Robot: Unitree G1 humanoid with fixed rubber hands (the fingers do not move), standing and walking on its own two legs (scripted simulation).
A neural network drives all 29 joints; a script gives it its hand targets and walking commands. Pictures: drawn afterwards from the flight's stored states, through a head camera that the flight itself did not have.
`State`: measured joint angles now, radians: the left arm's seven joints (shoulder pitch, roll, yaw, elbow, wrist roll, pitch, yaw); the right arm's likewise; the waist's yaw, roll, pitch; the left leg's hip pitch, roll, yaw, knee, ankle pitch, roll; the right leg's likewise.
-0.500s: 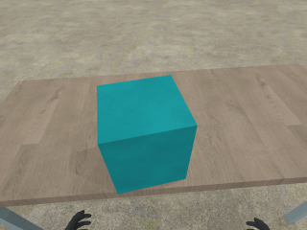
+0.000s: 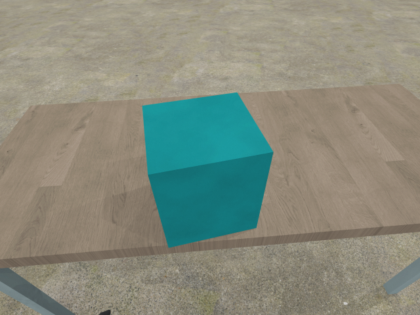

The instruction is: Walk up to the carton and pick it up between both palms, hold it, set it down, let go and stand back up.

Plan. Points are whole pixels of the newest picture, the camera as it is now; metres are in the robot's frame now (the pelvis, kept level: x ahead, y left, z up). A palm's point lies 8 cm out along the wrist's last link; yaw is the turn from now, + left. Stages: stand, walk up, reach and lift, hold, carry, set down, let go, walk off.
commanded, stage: stand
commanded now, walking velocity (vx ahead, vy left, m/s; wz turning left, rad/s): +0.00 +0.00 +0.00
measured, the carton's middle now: (202, 170) +0.41 +0.05 +0.05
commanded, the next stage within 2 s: none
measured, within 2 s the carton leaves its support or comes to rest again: neither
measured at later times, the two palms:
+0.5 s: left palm out of the picture +0.02 +0.27 -0.12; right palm out of the picture +0.03 -0.25 -0.11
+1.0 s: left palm out of the picture +0.07 +0.25 -0.11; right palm out of the picture +0.04 -0.26 -0.12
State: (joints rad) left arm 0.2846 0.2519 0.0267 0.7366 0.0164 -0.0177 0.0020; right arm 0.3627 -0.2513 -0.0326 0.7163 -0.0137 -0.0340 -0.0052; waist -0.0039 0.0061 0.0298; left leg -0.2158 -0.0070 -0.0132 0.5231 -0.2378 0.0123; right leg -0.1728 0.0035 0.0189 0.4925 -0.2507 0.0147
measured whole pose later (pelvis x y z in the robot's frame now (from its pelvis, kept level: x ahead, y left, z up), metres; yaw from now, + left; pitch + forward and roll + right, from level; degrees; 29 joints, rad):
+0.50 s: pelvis -0.02 +0.01 +0.00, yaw -1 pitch -3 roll +0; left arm 0.37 0.25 0.03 0.82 0.02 -0.01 0.01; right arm 0.38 -0.25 -0.05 0.73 -0.02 -0.01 -0.01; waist 0.01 0.01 0.02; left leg -0.27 -0.02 0.02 0.54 -0.22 0.03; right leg -0.25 -0.01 0.05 0.54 -0.24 0.03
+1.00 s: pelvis +0.00 +0.00 +0.00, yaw -2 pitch -3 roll +0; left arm 0.30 0.24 0.01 0.84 0.01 -0.02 0.02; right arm 0.36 -0.25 -0.02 0.80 -0.01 -0.02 -0.02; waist -0.01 0.01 0.02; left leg -0.22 0.00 0.02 0.51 -0.24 0.01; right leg -0.21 0.01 0.05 0.52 -0.26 0.01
